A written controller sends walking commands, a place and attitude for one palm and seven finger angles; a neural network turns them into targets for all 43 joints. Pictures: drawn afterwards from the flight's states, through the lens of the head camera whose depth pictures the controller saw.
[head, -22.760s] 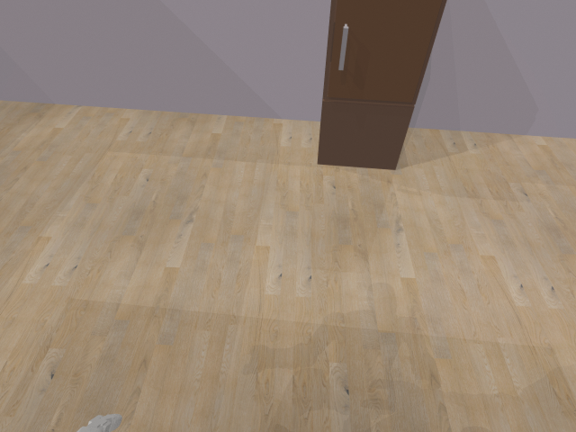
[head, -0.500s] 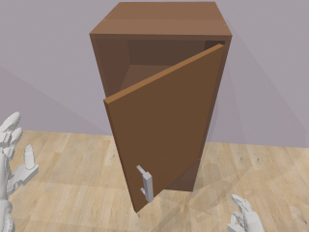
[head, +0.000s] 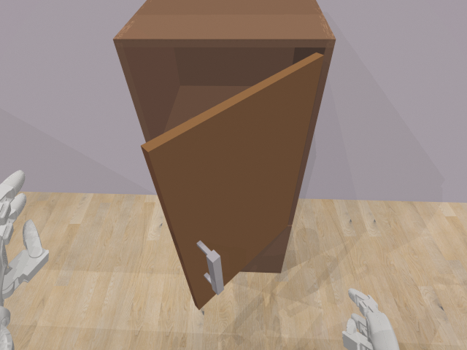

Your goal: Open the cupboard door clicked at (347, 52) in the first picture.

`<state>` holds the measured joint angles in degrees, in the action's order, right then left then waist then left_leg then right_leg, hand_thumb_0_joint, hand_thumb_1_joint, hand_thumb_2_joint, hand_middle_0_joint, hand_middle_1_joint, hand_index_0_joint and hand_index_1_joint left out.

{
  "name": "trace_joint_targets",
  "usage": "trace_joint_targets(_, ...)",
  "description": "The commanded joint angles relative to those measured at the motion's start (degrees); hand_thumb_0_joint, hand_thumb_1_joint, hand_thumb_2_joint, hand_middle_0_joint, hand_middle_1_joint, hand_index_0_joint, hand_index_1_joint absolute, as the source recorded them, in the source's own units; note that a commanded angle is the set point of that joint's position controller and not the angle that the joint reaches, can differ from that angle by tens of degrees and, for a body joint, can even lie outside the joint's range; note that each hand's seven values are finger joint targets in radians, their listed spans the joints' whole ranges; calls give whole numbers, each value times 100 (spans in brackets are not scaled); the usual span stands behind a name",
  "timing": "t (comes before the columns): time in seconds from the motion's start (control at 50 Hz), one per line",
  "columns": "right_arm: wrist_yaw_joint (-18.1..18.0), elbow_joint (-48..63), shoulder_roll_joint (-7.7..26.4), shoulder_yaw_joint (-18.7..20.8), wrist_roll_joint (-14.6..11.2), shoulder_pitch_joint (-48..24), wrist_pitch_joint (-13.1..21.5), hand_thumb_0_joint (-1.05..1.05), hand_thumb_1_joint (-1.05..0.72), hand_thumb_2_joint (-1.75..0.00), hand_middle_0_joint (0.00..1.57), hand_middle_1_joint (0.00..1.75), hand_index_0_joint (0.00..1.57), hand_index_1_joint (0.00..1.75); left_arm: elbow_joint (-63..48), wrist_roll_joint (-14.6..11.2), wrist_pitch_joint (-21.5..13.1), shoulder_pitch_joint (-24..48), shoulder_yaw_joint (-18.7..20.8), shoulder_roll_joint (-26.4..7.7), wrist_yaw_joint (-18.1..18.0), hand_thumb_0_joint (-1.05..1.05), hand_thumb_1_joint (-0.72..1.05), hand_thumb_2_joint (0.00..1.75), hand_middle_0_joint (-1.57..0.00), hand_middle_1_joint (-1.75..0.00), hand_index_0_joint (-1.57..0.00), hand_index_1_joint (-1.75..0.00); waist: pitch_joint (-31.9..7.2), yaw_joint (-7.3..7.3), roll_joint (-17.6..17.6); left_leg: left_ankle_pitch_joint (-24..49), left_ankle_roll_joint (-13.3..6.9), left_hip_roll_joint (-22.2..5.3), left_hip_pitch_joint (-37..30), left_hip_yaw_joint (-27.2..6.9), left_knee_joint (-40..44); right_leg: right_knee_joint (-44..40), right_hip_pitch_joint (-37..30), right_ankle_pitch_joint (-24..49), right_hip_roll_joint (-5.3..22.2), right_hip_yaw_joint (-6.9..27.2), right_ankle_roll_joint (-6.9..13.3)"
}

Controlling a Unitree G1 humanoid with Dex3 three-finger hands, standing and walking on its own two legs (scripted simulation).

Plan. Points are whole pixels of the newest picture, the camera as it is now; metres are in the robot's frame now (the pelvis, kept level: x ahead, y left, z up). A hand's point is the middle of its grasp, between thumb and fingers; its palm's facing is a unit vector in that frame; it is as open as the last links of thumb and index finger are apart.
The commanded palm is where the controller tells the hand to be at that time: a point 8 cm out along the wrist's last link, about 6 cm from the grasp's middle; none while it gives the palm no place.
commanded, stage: step back with the hand held close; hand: left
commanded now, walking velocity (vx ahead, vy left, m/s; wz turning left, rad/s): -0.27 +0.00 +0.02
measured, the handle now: (210, 268) +0.31 +0.09 -0.12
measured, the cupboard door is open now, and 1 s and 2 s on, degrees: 47 47 47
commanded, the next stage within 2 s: stop stepping back and stand still in 1.08 s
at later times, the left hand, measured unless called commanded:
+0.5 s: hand out of the picture +0.12 +0.29 +0.14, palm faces +0.48 -0.74 -0.48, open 7.4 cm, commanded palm +0.06 +0.32 +0.17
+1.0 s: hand out of the picture +0.05 +0.24 +0.15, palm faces +0.40 -0.80 -0.44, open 7.5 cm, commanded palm -0.01 +0.27 +0.17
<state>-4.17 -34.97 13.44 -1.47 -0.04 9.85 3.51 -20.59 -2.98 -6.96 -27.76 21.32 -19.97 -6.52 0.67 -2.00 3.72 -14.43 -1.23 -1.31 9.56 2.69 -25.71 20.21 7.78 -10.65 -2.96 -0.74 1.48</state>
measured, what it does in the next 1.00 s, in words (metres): walks backwards: right foot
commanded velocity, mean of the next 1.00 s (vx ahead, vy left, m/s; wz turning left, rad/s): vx -0.32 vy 0.00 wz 0.02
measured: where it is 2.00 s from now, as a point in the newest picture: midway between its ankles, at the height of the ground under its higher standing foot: outside the picture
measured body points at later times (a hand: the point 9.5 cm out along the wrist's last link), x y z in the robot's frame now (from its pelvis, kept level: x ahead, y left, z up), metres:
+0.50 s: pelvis -0.07 +0.02 -0.02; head -0.07 +0.02 +0.43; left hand +0.09 +0.33 +0.17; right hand +0.11 -0.21 -0.09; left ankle +0.00 +0.10 -0.74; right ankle +0.00 -0.10 -0.74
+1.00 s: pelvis -0.16 -0.02 -0.02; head -0.12 +0.00 +0.43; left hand +0.03 +0.28 +0.17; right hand +0.02 -0.24 -0.10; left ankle -0.01 +0.10 -0.74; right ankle -0.28 -0.12 -0.75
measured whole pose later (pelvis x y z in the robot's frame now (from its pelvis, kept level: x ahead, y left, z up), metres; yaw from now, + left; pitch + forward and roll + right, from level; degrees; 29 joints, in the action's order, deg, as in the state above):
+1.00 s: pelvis -0.16 -0.02 -0.02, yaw -3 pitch +4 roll -2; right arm -2.4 -37.0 9.6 -0.9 1.2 8.3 7.0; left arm -31.0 -3.2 -13.3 -30.6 24.7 -23.5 -9.1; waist 0.4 -1.9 -0.8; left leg -3.0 0.3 -4.8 32.1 3.3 -28.5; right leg 26.7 7.2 -23.9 -3.6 0.4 1.9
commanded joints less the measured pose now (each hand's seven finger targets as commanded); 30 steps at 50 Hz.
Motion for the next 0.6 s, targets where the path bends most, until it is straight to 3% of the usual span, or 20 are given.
trace_joint_targets(0.0, -72, 1018, 664, 363, -1, -558, 161, 0, -90, -90, 20, 30, 20, 30, -1481, 37, -515, 54, 740, -1260, -129, 0, 90, 90, -20, -30, -20, -30, -833, 117, 41, 1503, -67, -190, -280, -260, 323, -50, 12, 1859, 622, 577, -80)
trace_joint_targets(0.06, -95, 1138, 629, 393, -18, -588, 61, 0, -90, -90, 20, 30, 20, 30, -1731, 8, -543, -216, 963, -1429, -172, 0, 90, 90, -20, -30, -20, -30, -1167, 87, -42, 2098, -56, -257, -178, -308, 275, 278, -266, 2377, 563, 486, -98)
trace_joint_targets(0.1, -99, 1202, 623, 421, -40, -585, -11, 0, -90, -90, 20, 30, 20, 30, -1787, -13, -542, -356, 1041, -1465, -190, 0, 90, 90, -20, -30, -20, -30, -1174, 98, -161, 2130, -48, -272, -22, -315, 255, 373, -301, 2506, 540, 489, -112)
trace_joint_targets(0.18, -111, 1262, 644, 458, -44, -582, -86, 0, -90, -90, 20, 30, 20, 30, -1770, -20, -559, -558, 1119, -1443, -212, 0, 90, 90, -20, -30, -20, -30, -1021, 97, 21, 1917, -58, -344, 423, -399, 399, 586, -344, 2209, 441, 440, -131)
trace_joint_targets(0.26, -122, 1294, 713, 465, -17, -546, -40, 0, -90, -90, 20, 30, 20, 30, -1772, 46, -592, -516, 1028, -1316, -228, 0, 90, 90, -20, -30, -20, -30, -706, 99, 283, 907, -180, -515, 1209, -587, 742, 882, -463, 1365, 285, 367, -195)
trace_joint_targets(0.3, -150, 1318, 724, 471, 38, -482, -7, 0, -90, -90, 20, 30, 20, 30, -1735, 114, -602, -490, 997, -1229, -283, 0, 90, 90, -20, -30, -20, -30, -497, 119, 251, 76, -277, -633, 1836, -745, 988, 1158, -636, 939, 182, 300, -214)
trace_joint_targets(0.32, -170, 1335, 764, 486, 57, -535, 14, 0, -90, -90, 20, 30, 20, 30, -1759, 157, -621, -421, 1017, -1229, -294, 0, 90, 90, -20, -30, -20, -30, -455, 103, 422, -460, -344, -693, 2223, -830, 1125, 1308, -873, 856, 149, 278, -224)
trace_joint_targets(0.34, -207, 1347, 723, 477, 138, -450, 31, 0, -90, -90, 20, 30, 20, 30, -1830, 217, -618, -312, 925, -1136, -349, 0, 90, 90, -20, -30, -20, -30, -305, 154, 300, -718, -360, -710, 2427, -898, 1156, 1415, -822, 705, 98, 262, -215)
trace_joint_targets(0.4, -239, 1273, 764, 541, 218, -281, 131, 0, -90, -90, 20, 30, 20, 30, -1888, 358, -638, -69, 897, -1002, -435, 0, 90, 90, -20, -30, -20, -30, -251, 232, 420, -2377, -499, -855, 3064, -1091, 1215, 1735, -833, -13, 75, 315, -185)
trace_joint_targets(0.42, -267, 1246, 782, 545, 262, -275, 140, 0, -90, -90, 20, 30, 20, 30, -1908, 411, -645, 25, 985, -1105, -466, 0, 90, 90, -20, -30, -20, -30, -179, 232, 380, -2667, -530, -869, 3311, -1189, 1231, 1744, -917, -125, 56, 329, -182)
trace_joint_targets(0.48, -267, 1200, 725, 566, 248, -118, 225, 0, -90, -90, 20, 30, 20, 30, -2038, 444, -710, 163, 949, -1088, -496, 0, 90, 90, -20, -30, -20, -30, -194, 323, -305, -2793, -439, -461, 2872, -952, 346, 1087, -19, -722, 335, 975, -10)
trace_joint_targets(0.54, -256, 1024, 607, 547, 289, 0, 224, 0, -90, -90, 20, 30, 20, 30, -2247, 379, -751, 351, 853, -1146, -566, 0, 90, 90, -20, -30, -20, -30, -181, 412, -993, -1839, -131, -14, 1462, -676, -893, -55, 1682, -1583, 1050, 1808, 370)
trace_joint_targets(0.58, -167, 934, 582, 496, 169, -1, 249, 0, -90, -90, 20, 30, 20, 30, -2226, 306, -814, 367, 849, -1216, -565, 0, 90, 90, -20, -30, -20, -30, -423, 417, -944, -1161, -56, 93, 773, -559, -1169, -115, 2060, -1437, 1240, 1648, 420)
